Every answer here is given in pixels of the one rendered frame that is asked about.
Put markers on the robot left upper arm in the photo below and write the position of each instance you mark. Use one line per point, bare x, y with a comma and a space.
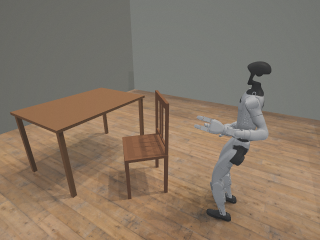
253, 106

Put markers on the chair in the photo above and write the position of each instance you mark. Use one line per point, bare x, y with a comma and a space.
148, 147

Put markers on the robot left forearm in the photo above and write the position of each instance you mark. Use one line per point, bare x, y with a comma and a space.
250, 135

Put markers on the table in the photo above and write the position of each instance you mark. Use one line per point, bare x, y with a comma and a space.
65, 113

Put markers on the robot left hand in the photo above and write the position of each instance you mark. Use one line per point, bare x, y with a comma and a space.
216, 127

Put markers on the left robot thigh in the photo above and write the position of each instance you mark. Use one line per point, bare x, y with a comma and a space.
224, 164

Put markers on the left robot foot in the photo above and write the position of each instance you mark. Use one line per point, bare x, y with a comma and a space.
215, 213

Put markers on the robot right forearm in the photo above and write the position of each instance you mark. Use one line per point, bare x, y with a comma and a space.
234, 125

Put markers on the robot right hand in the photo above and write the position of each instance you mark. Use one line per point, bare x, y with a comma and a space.
228, 124

